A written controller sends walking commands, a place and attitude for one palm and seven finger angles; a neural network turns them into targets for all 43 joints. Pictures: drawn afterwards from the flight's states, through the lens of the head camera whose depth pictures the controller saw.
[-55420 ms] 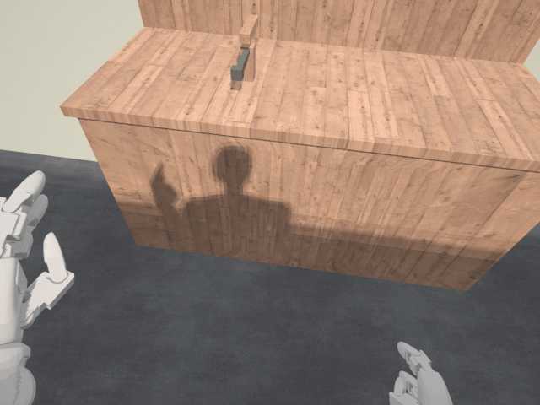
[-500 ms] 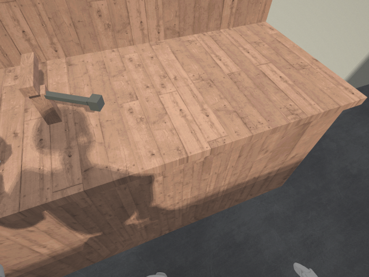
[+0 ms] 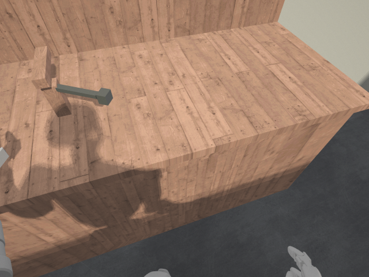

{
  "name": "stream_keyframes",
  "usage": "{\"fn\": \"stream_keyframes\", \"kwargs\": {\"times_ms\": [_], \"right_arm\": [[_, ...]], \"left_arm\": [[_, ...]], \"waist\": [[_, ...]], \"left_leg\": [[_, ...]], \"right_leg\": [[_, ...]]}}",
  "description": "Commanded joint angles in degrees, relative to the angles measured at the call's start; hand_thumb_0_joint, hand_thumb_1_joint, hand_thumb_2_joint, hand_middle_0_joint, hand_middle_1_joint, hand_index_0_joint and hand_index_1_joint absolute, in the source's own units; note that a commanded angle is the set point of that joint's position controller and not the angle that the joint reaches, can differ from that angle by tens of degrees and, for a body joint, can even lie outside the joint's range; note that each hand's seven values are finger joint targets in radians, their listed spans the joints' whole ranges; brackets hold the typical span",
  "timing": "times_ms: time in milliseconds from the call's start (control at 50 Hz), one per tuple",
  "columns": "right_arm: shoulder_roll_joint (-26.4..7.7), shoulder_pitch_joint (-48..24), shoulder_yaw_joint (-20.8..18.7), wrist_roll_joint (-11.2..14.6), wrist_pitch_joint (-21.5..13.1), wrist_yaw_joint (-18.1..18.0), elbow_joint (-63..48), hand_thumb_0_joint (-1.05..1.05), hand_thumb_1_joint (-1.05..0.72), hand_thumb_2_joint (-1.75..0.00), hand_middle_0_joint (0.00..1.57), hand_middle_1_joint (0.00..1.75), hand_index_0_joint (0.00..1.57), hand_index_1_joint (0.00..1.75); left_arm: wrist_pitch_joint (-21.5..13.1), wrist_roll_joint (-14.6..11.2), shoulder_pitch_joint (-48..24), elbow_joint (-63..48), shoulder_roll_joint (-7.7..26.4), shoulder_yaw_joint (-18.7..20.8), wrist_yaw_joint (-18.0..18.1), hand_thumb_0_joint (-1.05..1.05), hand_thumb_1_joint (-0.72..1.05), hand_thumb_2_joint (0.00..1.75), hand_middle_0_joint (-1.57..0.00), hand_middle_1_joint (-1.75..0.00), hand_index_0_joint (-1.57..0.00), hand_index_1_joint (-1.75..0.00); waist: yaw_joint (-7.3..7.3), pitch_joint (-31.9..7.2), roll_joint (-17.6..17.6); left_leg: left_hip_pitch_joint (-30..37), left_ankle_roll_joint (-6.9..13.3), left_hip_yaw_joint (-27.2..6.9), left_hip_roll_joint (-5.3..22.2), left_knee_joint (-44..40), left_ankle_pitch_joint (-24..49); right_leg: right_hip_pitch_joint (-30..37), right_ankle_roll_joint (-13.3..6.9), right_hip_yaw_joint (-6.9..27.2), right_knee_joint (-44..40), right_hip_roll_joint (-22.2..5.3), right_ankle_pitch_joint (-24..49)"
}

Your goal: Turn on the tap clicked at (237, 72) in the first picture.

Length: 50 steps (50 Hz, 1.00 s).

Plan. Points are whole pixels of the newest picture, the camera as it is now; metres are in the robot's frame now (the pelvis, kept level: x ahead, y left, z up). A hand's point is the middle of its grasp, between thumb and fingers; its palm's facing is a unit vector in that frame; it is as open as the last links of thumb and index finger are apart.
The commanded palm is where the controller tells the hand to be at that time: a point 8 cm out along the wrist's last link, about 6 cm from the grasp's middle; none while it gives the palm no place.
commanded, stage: reach beside the lever's end, fingers flat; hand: left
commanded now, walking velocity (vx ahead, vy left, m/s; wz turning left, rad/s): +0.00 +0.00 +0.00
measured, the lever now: (104, 96) +0.48 +0.24 +0.11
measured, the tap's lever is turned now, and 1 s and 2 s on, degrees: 57 57 57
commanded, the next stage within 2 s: push the lever round in 0.24 s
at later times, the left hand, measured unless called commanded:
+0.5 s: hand out of the picture +0.30 +0.40 +0.10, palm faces +0.61 -0.78 -0.11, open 7.8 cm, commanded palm +0.25 +0.42 +0.10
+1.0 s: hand (18, 147) +0.32 +0.37 +0.10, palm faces +0.61 -0.79 -0.08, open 7.8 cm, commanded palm +0.27 +0.39 +0.10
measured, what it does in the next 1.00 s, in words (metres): stands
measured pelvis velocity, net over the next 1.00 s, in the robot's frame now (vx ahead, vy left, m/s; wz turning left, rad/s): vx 0.01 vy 0.01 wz -0.02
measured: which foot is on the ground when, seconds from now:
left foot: down 0.00-1.00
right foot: down 0.00-1.00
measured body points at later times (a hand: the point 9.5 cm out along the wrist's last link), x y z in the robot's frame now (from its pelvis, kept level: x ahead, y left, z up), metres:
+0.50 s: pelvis +0.00 +0.00 +0.00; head +0.04 +0.00 +0.45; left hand +0.27 +0.44 +0.11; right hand +0.11 -0.28 -0.11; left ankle +0.06 +0.08 -0.72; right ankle -0.04 -0.09 -0.72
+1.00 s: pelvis +0.01 +0.01 +0.00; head +0.04 +0.01 +0.45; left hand +0.29 +0.41 +0.11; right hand +0.14 -0.25 -0.10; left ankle +0.06 +0.08 -0.72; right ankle -0.04 -0.09 -0.72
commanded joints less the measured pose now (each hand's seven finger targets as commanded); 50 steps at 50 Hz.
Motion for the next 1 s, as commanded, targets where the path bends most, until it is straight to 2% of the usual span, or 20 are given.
{"fn": "stream_keyframes", "kwargs": {"times_ms": [0,40,60,80,160,260,280,320,380,400,440,480,520,620,700,780,820,880,960,980], "right_arm": [[-9.08,0.54,-3.31,0.24,-2.23,-0.87,-6.22,0.0,-0.9,-0.9,0.2,0.3,0.2,0.3],[-9.15,0.82,-3.3,0.45,-1.72,-0.66,-6.68,0.0,-0.9,-0.9,0.2,0.3,0.2,0.3],[-9.27,0.89,-3.33,0.52,-1.32,-0.55,-6.75,0.0,-0.9,-0.9,0.2,0.3,0.2,0.3],[-8.96,0.77,-3.09,0.58,-1.13,-0.33,-7.46,0.0,-0.9,-0.9,0.2,0.3,0.2,0.3],[-9.2,1.55,-3.64,0.09,-0.72,0.55,-8.66,0.0,-0.9,-0.9,0.2,0.3,0.2,0.3],[-9.52,1.93,-4.0,0.31,-0.25,0.58,-7.37,0.0,-0.9,-0.9,0.2,0.3,0.2,0.3],[-9.45,1.88,-4.2,0.38,-0.35,0.46,-7.24,0.0,-0.9,-0.9,0.2,0.3,0.2,0.3],[-9.7,1.97,-4.24,0.61,-0.46,0.15,-6.88,0.0,-0.9,-0.9,0.2,0.3,0.2,0.3],[-9.81,2.06,-4.13,0.78,-0.63,-0.48,-6.13,0.0,-0.9,-0.9,0.2,0.3,0.2,0.3],[-9.57,1.83,-4.02,0.73,-0.92,-0.62,-6.17,0.0,-0.9,-0.9,0.2,0.3,0.2,0.3],[-9.46,1.8,-4.11,0.44,-1.54,-0.76,-6.35,0.0,-0.9,-0.9,0.2,0.3,0.2,0.3],[-9.32,1.69,-4.05,0.19,-1.74,-0.68,-6.28,0.0,-0.9,-0.9,0.2,0.3,0.2,0.3],[-9.2,1.3,-4.07,0.19,-1.8,-0.53,-6.27,0.0,-0.9,-0.9,0.2,0.3,0.2,0.3],[-8.83,-0.14,-3.71,0.59,-1.66,-0.11,-7.47,0.0,-0.9,-0.9,0.2,0.3,0.2,0.3],[-8.67,-0.73,-3.44,0.57,-1.45,0.1,-8.69,0.0,-0.9,-0.9,0.2,0.3,0.2,0.3],[-8.47,-0.76,-3.5,0.05,-1.39,0.41,-8.74,0.0,-0.9,-0.9,0.2,0.3,0.2,0.3],[-8.4,-0.81,-3.46,0.05,-1.21,0.4,-8.31,0.0,-0.9,-0.9,0.2,0.3,0.2,0.3],[-8.27,-1.49,-3.24,0.3,-1.17,0.11,-7.85,0.0,-0.9,-0.9,0.2,0.3,0.2,0.3],[-8.55,-1.48,-3.25,0.28,-1.08,-0.25,-7.68,0.0,-0.9,-0.9,0.2,0.3,0.2,0.3],[-8.26,-1.32,-3.28,0.21,-1.2,-0.09,-8.04,0.0,-0.9,-0.9,0.2,0.3,0.2,0.3]], "left_arm": [[-5.16,-0.52,-14.23,-10.13,22.74,6.23,1.06,0.0,0.9,0.9,-0.15,-0.15,-0.15,-0.15],[-3.68,-0.99,-11.68,-6.47,23.78,7.81,0.76,0.0,0.9,0.9,-0.15,-0.15,-0.15,-0.15],[-3.11,-0.45,-10.22,-5.64,26.46,9.81,0.77,0.0,0.9,0.9,-0.15,-0.15,-0.15,-0.15],[-2.77,-0.31,-11.58,-6.45,24.93,7.86,0.49,0.0,0.9,0.9,-0.15,-0.15,-0.15,-0.15],[-3.58,0.66,-6.5,-10.26,26.7,9.79,0.58,0.0,0.9,0.9,-0.15,-0.15,-0.15,-0.15],[-6.37,-1.28,-8.05,-8.95,25.53,10.76,-0.15,0.0,0.9,0.9,-0.15,-0.15,-0.15,-0.15],[-6.78,-1.76,-7.94,-8.89,24.05,9.72,-0.83,0.0,0.9,0.9,-0.15,-0.15,-0.15,-0.15],[-6.49,-2.06,-7.43,-7.2,24.09,9.43,-2.07,0.0,0.9,0.9,-0.15,-0.15,-0.15,-0.15],[-6.25,-1.46,-13.36,-8.49,24.98,7.57,-3.49,0.0,0.9,0.9,-0.15,-0.15,-0.15,-0.15],[-6.49,-1.33,-15.33,-10.16,23.35,5.47,-3.74,0.0,0.9,0.9,-0.15,-0.15,-0.15,-0.15],[-7.2,-1.09,-14.1,-12.95,23.12,5.25,-3.15,0.0,0.9,0.9,-0.15,-0.15,-0.15,-0.15],[-7.51,-0.86,-12.38,-14.34,22.17,4.98,-1.72,0.0,0.9,0.9,-0.15,-0.15,-0.15,-0.15],[-7.37,-1.35,-10.51,-13.4,21.45,6.01,-0.46,0.0,0.9,0.9,-0.15,-0.15,-0.15,-0.15],[-4.38,-1.69,-6.8,-11.12,19.85,6.61,1.79,0.0,0.9,0.9,-0.15,-0.15,-0.15,-0.15],[-2.73,-0.26,-9.69,-14.17,18.09,3.6,3.27,0.0,0.9,0.9,-0.15,-0.15,-0.15,-0.15],[-4.21,0.3,-9.68,-19.15,16.33,2.35,4.88,0.0,0.9,0.9,-0.15,-0.15,-0.15,-0.15],[-4.55,0.05,-10.4,-18.51,16.2,2.81,5.27,0.0,0.9,0.9,-0.15,-0.15,-0.15,-0.15],[-4.22,0.06,-13.33,-18.07,14.03,0.38,5.31,0.0,0.9,0.9,-0.15,-0.15,-0.15,-0.15],[-2.73,0.62,-12.56,-18.37,15.41,0.72,5.58,0.0,0.9,0.9,-0.15,-0.15,-0.15,-0.15],[-2.7,0.76,-13.33,-20.28,14.03,-0.67,5.69,0.0,0.9,0.9,-0.15,-0.15,-0.15,-0.15]], "waist": [[-1.38,-15.5,4.27],[-0.51,-14.36,2.98],[0.36,-14.7,4.35],[0.01,-14.36,5.46],[0.93,-16.38,7.74],[-1.0,-12.24,2.89],[-1.13,-12.93,3.91],[-1.23,-12.32,4.93],[-2.29,-13.46,6.58],[-2.6,-13.82,8.37],[-1.93,-15.82,9.8],[-1.75,-16.94,8.32],[-1.47,-15.93,5.63],[0.1,-13.21,5.25],[-0.64,-12.67,5.55],[-0.92,-14.72,6.39],[-1.18,-13.76,5.41],[-1.89,-12.79,5.61],[-1.14,-14.81,6.95],[-1.28,-16.02,7.25]], "left_leg": [[18.25,-0.33,-5.97,1.99,-5.42,3.57],[15.34,-0.23,-4.83,1.61,-4.91,4.52],[14.65,-0.07,-4.04,1.55,-4.41,5.78],[14.53,-0.14,-4.0,1.4,-4.37,6.58],[16.53,0.12,-3.53,1.87,-3.02,12.69],[13.49,0.44,-3.25,2.05,-2.21,9.4],[14.02,0.45,-3.01,1.89,-2.3,9.22],[13.72,0.49,-2.94,1.83,-2.42,7.53],[15.16,0.69,-3.11,1.88,-2.4,7.18],[16.89,0.53,-3.46,1.98,-2.76,7.27],[19.83,0.32,-4.39,2.26,-3.33,8.09],[20.66,0.23,-4.96,2.44,-3.54,8.39],[19.34,0.08,-5.38,2.47,-4.03,7.49],[16.01,-0.3,-5.56,2.29,-5.65,3.42],[16.8,-0.25,-5.59,2.52,-5.82,3.49],[20.09,-0.6,-6.34,3.05,-5.52,6.53],[19.04,-0.7,-6.32,3.01,-5.4,5.44],[18.99,-0.84,-6.93,3.07,-6.24,2.42],[19.79,-0.82,-6.34,2.82,-5.87,4.58],[21.08,-1.05,-6.61,2.91,-5.7,6.6]], "right_leg": [[-6.44,1.04,4.79,-5.7,-0.61,8.33],[-5.0,1.25,4.79,-5.82,-0.79,9.41],[-3.64,1.19,5.11,-5.86,-0.99,10.7],[-3.64,1.22,4.95,-5.56,-1.08,11.47],[-2.74,0.99,5.1,-4.86,-0.72,15.28],[-5.35,1.48,5.4,-5.09,-0.36,13.9],[-5.54,1.54,5.59,-5.1,-0.41,13.7],[-6.61,1.53,5.79,-5.37,-0.58,11.94],[-7.46,1.54,6.14,-5.52,-0.82,11.41],[-8.2,1.39,5.97,-5.6,-0.75,10.7],[-8.2,1.01,5.7,-5.64,-0.57,10.1],[-7.91,1.07,5.39,-5.26,-0.48,10.25],[-7.48,1.13,4.95,-5.09,-0.34,9.98],[-6.31,1.12,4.58,-5.23,-0.64,8.29],[-6.86,1.15,4.56,-5.15,-0.64,8.54],[-7.19,0.96,4.45,-4.58,-0.35,9.53],[-7.38,0.97,4.42,-4.45,-0.26,9.11],[-8.49,0.99,4.47,-4.37,-0.4,7.67],[-6.87,0.76,4.78,-4.66,-0.6,8.92],[-6.68,0.75,4.51,-4.26,-0.63,9.82]]}}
